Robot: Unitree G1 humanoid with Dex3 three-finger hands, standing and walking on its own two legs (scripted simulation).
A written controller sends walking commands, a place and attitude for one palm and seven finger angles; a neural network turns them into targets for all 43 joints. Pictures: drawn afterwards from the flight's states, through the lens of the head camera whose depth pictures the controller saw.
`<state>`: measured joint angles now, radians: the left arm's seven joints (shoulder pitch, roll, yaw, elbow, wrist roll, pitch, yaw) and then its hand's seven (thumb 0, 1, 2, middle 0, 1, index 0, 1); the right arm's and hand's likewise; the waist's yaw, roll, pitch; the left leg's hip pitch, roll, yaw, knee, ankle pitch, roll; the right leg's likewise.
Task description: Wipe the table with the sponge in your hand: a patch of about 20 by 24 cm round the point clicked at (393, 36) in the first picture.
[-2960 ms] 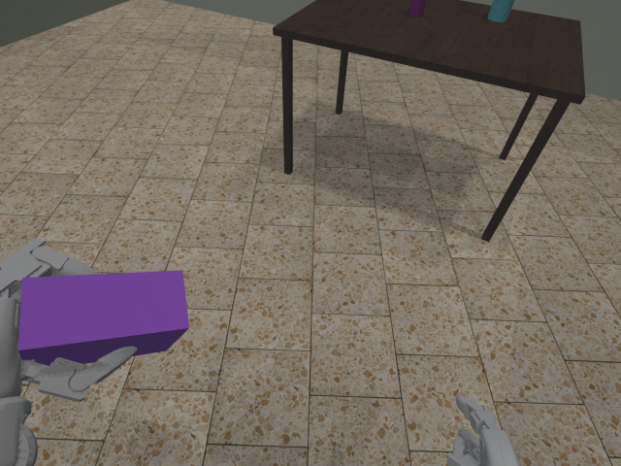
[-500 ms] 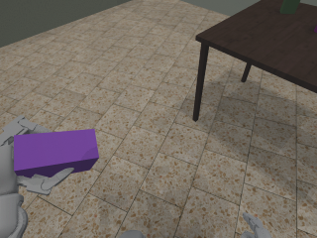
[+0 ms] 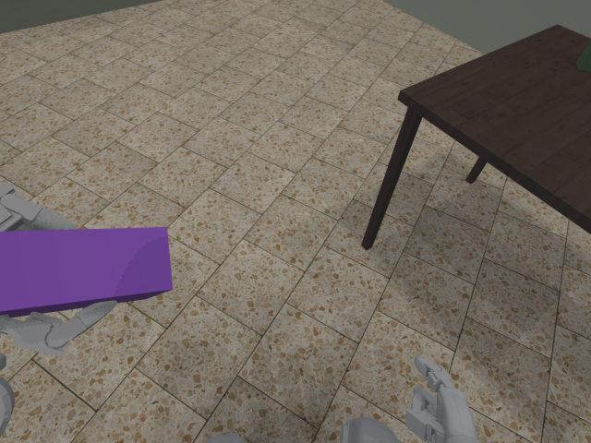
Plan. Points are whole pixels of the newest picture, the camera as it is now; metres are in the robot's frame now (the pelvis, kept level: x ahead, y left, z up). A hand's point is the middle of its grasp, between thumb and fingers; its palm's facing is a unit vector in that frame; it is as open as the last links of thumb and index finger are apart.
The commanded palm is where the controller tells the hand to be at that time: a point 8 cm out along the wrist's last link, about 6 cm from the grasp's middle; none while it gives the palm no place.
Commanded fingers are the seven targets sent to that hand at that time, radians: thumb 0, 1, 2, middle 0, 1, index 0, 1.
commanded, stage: walk to a spot facing it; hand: left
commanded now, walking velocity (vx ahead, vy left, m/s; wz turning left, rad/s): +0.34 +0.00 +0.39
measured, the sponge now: (110, 270) +0.25 +0.20 +0.17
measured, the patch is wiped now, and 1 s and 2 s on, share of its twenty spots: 0.00 0.00 0.00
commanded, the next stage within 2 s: none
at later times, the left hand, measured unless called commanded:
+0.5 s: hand (83, 230) +0.27 +0.22 +0.19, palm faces +0.55 -0.70 -0.46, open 9.8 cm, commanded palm +0.20 +0.26 +0.19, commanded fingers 0.00 0.10 1.30 -1.20 -1.60 -1.20 -1.60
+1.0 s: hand (33, 277) +0.22 +0.24 +0.20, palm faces +0.76 -0.40 -0.51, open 9.8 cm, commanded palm +0.17 +0.25 +0.19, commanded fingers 0.00 0.10 1.30 -1.20 -1.60 -1.20 -1.60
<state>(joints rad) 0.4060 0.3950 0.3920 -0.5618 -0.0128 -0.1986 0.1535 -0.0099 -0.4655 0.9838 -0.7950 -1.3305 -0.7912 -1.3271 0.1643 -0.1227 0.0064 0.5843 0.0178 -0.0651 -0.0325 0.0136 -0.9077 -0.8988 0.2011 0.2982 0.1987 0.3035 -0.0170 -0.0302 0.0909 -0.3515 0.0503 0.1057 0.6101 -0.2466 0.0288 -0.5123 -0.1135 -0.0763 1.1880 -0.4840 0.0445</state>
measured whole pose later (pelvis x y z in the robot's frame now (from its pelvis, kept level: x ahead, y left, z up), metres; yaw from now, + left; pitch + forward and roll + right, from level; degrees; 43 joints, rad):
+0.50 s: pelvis +0.12 -0.05 +0.01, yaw +16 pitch +0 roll +2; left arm 0.49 0.38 0.36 -0.63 -0.02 -0.19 0.16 -0.01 -0.47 0.99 -0.79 -1.33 -0.79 -1.33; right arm 0.17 -0.28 -0.07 0.56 0.00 -0.04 -0.07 0.01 -0.91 -0.90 0.20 0.30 0.20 0.30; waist -0.01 -0.05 0.12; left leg -0.51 0.10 0.16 0.84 -0.38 -0.03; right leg -0.18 -0.19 -0.31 0.52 -0.33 0.02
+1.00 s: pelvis +0.18 -0.07 +0.00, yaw +32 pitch -1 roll -1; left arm 0.51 0.39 0.41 -0.55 -0.05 -0.15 0.13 -0.01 -0.47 0.99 -0.79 -1.34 -0.79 -1.33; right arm 0.19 -0.17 0.02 0.61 0.02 -0.09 -0.04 0.01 -0.90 -0.90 0.21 0.30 0.21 0.30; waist 0.05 0.10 0.05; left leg -0.41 0.04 -0.08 0.70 -0.33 -0.03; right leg -0.29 -0.01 -0.15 0.58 -0.28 0.00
